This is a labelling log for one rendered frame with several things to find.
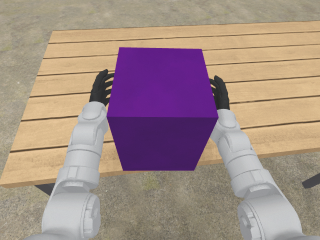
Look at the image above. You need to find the robot right hand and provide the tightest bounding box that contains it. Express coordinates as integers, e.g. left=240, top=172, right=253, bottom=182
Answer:
left=209, top=75, right=230, bottom=110

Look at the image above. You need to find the robot left hand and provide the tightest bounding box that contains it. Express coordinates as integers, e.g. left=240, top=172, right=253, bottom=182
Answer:
left=89, top=69, right=115, bottom=107

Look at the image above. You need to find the left robot forearm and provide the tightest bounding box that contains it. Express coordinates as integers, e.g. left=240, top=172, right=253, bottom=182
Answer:
left=41, top=101, right=109, bottom=232

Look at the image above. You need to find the right robot forearm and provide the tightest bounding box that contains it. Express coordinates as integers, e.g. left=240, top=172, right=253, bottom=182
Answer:
left=210, top=109, right=302, bottom=231

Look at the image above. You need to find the table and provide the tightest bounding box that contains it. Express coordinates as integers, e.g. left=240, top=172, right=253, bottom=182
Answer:
left=0, top=20, right=320, bottom=196

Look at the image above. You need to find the carton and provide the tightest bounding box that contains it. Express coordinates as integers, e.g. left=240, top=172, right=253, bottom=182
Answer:
left=106, top=47, right=219, bottom=171

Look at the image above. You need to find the robot right upper arm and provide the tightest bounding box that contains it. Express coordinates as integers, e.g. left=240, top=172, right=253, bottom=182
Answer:
left=237, top=194, right=320, bottom=240

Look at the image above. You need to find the robot left upper arm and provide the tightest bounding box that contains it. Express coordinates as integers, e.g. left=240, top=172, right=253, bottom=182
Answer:
left=23, top=192, right=101, bottom=240

